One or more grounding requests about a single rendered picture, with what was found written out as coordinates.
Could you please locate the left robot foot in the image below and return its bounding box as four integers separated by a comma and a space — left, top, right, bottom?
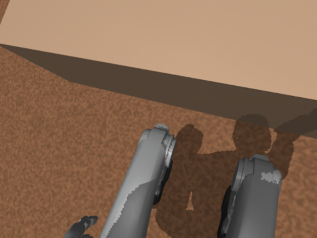
153, 160, 172, 205

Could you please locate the right robot foot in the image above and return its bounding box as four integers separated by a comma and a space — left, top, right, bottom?
217, 186, 232, 238

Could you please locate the left robot hand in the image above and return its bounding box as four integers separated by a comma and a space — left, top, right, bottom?
63, 216, 98, 238

